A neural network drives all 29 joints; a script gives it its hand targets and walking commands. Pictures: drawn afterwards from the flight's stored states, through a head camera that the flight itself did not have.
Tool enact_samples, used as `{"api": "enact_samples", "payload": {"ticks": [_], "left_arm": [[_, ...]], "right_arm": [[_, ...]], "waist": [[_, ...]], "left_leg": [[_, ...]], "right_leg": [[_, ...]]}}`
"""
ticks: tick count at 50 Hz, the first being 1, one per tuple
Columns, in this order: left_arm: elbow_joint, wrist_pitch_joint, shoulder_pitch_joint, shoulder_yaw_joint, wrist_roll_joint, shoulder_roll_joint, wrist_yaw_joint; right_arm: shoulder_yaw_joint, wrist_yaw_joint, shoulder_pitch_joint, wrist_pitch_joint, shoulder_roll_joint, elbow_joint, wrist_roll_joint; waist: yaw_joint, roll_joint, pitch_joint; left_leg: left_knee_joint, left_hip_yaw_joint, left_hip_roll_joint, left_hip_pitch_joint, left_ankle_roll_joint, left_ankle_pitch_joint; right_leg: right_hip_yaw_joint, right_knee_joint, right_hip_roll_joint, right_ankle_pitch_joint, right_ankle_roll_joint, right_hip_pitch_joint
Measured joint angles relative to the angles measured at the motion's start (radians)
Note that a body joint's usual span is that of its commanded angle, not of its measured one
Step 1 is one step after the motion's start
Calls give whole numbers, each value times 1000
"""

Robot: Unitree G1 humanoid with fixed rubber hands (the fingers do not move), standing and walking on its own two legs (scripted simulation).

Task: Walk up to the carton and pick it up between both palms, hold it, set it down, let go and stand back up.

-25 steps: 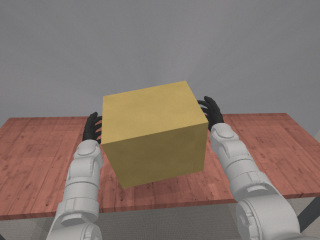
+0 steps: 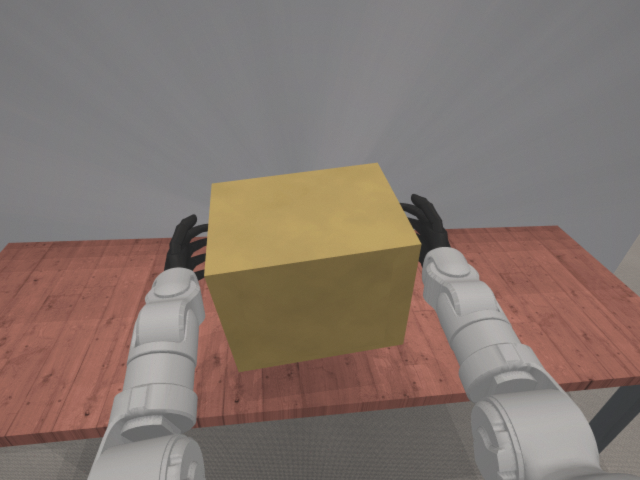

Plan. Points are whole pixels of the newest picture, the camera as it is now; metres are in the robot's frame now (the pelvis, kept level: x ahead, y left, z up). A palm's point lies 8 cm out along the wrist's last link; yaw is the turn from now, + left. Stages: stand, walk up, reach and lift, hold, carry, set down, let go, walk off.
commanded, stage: reach and lift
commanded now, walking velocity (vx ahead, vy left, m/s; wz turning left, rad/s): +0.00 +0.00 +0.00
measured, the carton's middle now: (309, 265) +0.40 +0.03 +0.12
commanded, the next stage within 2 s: hold in 0.70 s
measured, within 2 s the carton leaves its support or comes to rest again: neither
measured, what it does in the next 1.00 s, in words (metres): stands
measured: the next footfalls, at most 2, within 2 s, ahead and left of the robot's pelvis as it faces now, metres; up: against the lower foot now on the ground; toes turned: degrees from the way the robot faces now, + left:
none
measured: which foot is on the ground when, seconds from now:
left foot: down 0.00-1.00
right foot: down 0.00-1.00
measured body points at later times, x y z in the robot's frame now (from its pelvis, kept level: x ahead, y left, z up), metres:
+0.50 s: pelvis +0.00 +0.00 +0.00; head -0.06 +0.03 +0.45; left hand +0.37 +0.20 +0.17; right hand +0.39 -0.13 +0.20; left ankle +0.05 +0.10 -0.75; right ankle -0.01 -0.11 -0.75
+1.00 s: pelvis +0.00 +0.00 +0.00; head -0.07 +0.03 +0.44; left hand +0.37 +0.20 +0.17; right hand +0.39 -0.13 +0.19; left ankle +0.05 +0.10 -0.75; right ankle -0.02 -0.11 -0.75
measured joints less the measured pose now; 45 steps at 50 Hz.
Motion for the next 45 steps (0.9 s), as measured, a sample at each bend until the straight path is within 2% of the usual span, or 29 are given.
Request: {"api": "enact_samples", "payload": {"ticks": [10, 16, 20, 28, 45], "left_arm": [[-38, 16, -7, 0, 0, 12, -14], [-140, 90, -3, 0, 1, 15, -27], [-188, 109, -2, 0, 6, 15, -35], [-190, 171, -2, 0, 27, 16, -48], [-190, 174, -6, 0, 27, 15, -37]], "right_arm": [[0, -29, 0, 56, 10, -119, 23], [0, -40, 13, 97, 15, -191, 68], [0, -54, 27, 122, 20, -263, 80], [0, -52, 27, 150, 20, -229, 80], [0, -23, 21, 128, 23, -161, 14]], "waist": [[-4, 4, 11], [-9, 4, 29], [-13, 6, 31], [-18, 5, 34], [-20, 0, 37]], "left_leg": [[-3, 0, -1, 4, 2, -11], [-3, 0, -1, 13, 2, -13], [-3, 0, -2, 19, 2, -11], [-3, -1, -3, 32, 2, -1], [-3, -1, -3, 38, 2, 4]], "right_leg": [[0, -16, 0, -5, 0, 11], [0, -28, 0, 1, 1, 25], [0, -34, -1, 7, 2, 34], [0, -25, -3, 12, 3, 42], [0, -13, -2, 10, 3, 42]]}}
